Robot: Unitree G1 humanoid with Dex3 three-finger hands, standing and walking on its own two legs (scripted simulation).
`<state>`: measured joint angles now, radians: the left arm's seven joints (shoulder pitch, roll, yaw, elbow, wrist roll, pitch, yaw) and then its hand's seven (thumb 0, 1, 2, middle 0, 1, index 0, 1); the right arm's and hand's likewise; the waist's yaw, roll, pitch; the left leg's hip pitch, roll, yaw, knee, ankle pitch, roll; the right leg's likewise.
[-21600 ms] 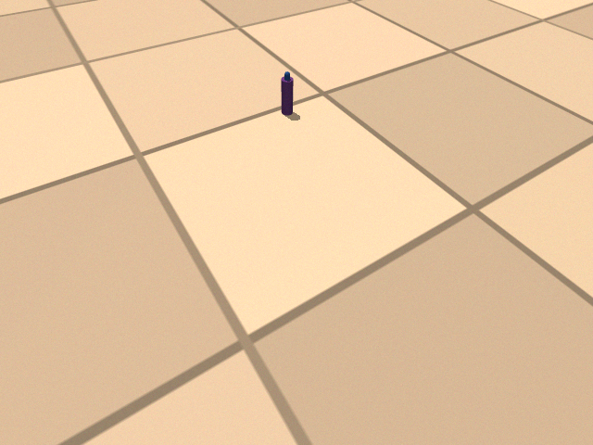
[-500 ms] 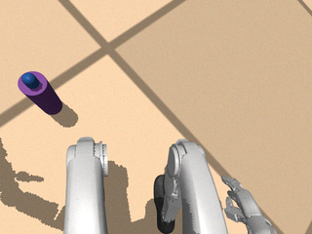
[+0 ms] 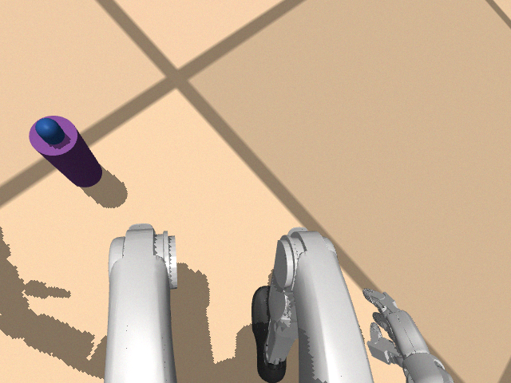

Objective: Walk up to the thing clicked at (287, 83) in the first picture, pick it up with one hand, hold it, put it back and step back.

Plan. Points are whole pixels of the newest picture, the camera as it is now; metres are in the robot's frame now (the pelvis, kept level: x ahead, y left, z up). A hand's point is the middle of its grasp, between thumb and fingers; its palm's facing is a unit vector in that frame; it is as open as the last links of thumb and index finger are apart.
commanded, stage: go down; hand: left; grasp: from the side
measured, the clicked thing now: (69, 153) +0.46 +0.33 -0.25
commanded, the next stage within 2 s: approach in 0.36 s
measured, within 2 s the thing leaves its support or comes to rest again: neither
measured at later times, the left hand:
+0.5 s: hand out of the picture +0.34 +0.50 +0.03, palm faces +0.43 -0.90 -0.03, open 17.6 cm
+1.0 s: hand out of the picture +0.39 +0.42 -0.15, palm faces +0.39 -0.92 +0.04, open 17.7 cm
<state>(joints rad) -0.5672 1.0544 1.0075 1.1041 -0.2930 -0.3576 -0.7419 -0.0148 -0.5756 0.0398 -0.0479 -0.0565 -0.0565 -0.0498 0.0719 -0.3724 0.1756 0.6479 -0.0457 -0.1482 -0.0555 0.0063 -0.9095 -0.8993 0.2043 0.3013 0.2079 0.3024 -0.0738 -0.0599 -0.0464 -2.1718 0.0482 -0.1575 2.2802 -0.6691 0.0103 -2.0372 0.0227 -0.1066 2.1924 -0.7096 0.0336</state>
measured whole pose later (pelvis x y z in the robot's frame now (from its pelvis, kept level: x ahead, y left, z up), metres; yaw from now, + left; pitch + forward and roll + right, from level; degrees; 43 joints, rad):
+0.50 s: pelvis +0.00 +0.00 +0.00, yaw +0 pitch +31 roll -10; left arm -0.57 1.05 1.01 1.11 -0.30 -0.36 -0.75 -0.01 -0.59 0.04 -0.05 -0.06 -0.06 -0.06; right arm 0.06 -0.38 0.18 0.65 -0.05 -0.15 -0.05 0.01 -0.91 -0.90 0.20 0.30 0.21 0.30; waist -0.07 -0.06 -0.03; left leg -2.18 0.05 -0.16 2.29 -0.68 0.00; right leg -2.04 0.02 -0.11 2.20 -0.72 0.03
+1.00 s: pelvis +0.00 -0.01 -0.06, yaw -3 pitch +24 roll -11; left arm -0.66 1.02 0.92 1.38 -0.24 -0.70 -0.63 -0.02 -0.61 0.03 -0.04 -0.06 -0.06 -0.05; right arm -0.05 -0.37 0.31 0.63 -0.18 -0.10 0.00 0.01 -0.88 -0.89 0.20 0.30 0.21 0.30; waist -0.16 -0.20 0.13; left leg -2.25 0.06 -0.25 2.50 -0.70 -0.02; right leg -2.12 0.06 -0.16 2.38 -0.70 0.03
